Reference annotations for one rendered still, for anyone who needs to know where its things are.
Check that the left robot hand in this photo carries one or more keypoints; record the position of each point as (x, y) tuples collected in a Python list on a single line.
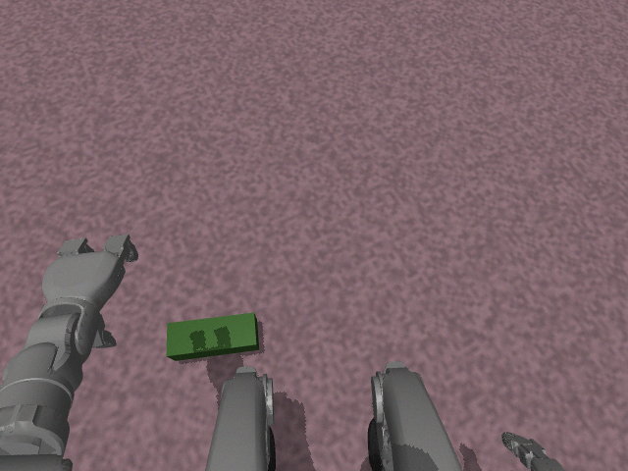
[(81, 273)]

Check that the carton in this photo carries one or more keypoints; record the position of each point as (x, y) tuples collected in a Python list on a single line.
[(212, 336)]

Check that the left robot arm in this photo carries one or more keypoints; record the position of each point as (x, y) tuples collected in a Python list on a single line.
[(39, 385)]

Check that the right robot hand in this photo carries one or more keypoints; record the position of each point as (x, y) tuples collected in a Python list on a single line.
[(531, 454)]

